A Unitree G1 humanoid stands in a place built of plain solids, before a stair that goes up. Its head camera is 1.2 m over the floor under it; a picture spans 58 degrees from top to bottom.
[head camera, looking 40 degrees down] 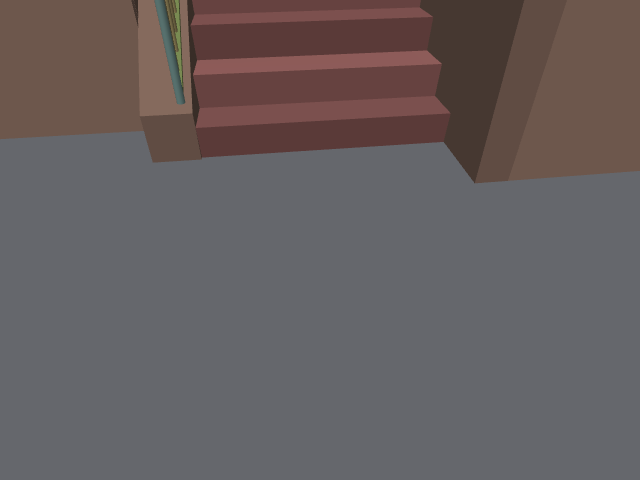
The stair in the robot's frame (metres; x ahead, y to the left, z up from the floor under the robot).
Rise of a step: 0.19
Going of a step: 0.24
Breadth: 1.40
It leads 8 degrees to the left of straight ahead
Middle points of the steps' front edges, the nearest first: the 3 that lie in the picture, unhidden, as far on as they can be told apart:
2.22 -0.04 0.19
2.46 -0.01 0.38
2.70 0.03 0.57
